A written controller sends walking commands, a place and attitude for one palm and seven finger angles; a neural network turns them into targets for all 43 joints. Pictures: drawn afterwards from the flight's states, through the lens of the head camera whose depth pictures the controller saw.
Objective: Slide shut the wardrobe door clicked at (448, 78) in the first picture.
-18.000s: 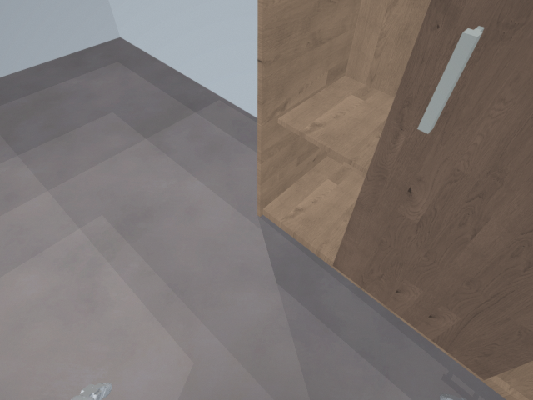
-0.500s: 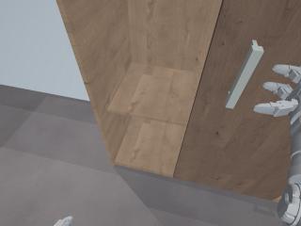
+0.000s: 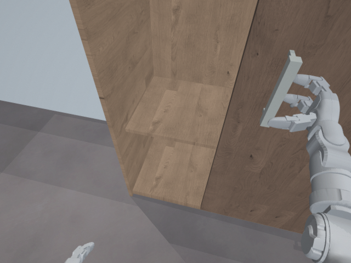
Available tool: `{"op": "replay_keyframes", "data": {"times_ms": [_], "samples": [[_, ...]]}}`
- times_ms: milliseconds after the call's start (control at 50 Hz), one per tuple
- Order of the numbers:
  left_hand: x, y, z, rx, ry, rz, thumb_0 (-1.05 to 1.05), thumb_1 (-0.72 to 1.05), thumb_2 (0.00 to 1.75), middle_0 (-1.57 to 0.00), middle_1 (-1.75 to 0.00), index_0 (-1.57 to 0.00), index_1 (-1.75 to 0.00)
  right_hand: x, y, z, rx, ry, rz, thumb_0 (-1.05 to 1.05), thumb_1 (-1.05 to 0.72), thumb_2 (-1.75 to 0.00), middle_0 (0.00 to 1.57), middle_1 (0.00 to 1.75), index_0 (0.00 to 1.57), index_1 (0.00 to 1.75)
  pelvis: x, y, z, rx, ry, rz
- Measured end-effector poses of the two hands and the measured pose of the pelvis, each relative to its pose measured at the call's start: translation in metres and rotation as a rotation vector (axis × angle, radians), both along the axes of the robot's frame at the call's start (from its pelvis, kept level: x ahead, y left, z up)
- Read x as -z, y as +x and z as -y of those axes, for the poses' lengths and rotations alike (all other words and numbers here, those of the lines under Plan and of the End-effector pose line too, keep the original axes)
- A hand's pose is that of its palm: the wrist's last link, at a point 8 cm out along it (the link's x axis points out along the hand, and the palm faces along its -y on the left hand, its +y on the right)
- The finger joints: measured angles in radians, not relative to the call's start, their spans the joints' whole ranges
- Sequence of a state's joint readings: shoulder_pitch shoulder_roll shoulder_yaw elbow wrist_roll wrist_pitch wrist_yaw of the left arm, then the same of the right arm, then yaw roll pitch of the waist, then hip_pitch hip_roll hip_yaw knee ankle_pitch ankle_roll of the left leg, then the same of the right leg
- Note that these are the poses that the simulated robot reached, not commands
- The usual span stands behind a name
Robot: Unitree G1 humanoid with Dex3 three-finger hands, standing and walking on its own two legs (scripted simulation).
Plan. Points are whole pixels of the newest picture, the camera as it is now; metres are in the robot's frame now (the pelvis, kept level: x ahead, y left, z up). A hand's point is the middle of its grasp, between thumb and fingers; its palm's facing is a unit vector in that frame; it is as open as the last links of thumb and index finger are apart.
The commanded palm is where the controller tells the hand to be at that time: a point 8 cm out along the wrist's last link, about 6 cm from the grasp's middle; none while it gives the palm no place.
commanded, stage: feel for the door with the fingertips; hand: right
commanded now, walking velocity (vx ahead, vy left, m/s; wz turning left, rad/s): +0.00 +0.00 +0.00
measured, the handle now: (277, 90) +0.51 -0.19 +0.16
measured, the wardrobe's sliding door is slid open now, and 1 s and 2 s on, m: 0.41 0.41 0.41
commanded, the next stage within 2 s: slide the fingers in behind the handle in 0.34 s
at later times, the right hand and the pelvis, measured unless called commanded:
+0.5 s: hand (296, 100) +0.46 -0.22 +0.17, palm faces +0.16 +0.99 -0.01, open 13.5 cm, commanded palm +0.43 -0.26 +0.16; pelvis -0.01 +0.00 +0.00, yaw -1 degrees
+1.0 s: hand (286, 103) +0.45 -0.20 +0.16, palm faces +0.14 +0.99 +0.01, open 14.0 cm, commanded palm +0.42 -0.25 +0.16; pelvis -0.01 +0.00 +0.00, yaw +0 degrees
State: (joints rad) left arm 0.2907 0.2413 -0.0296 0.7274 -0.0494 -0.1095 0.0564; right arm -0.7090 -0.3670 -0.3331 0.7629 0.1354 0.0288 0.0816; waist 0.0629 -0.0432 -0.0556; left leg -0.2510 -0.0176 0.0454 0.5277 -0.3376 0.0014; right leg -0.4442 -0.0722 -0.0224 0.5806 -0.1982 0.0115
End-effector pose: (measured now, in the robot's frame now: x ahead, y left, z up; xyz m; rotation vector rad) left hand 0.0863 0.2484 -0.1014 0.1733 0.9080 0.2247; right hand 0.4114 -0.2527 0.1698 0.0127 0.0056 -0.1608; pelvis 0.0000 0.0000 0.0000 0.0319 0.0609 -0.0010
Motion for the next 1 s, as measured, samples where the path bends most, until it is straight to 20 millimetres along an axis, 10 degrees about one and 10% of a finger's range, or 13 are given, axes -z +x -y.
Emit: {"op": "replay_keyframes", "data": {"times_ms": [640, 1000], "samples": [[0.008, -0.054, -0.011, -0.020, 0.033, -0.138, 0.01, 0.90, 0.90, -0.20, -0.30, -0.20, -0.30, -0.002, 0.018, 0.013, -0.006, -0.023, 0.006, -0.02, 0.50, -0.30, 0.38, 1.26, 0.37, 1.26, 0.004, -0.011, 0.001, 0.018, 0.014, -0.036], [0.004, -0.030, -0.003, -0.013, 0.016, -0.062, 0.01, 0.90, 0.90, -0.20, -0.30, -0.20, -0.30, 0.007, 0.014, -0.005, -0.017, -0.002, 0.010, -0.02, 0.50, -0.30, 0.30, 1.20, 0.30, 1.20, 0.003, -0.007, 0.004, 0.003, 0.009, -0.022]]}}
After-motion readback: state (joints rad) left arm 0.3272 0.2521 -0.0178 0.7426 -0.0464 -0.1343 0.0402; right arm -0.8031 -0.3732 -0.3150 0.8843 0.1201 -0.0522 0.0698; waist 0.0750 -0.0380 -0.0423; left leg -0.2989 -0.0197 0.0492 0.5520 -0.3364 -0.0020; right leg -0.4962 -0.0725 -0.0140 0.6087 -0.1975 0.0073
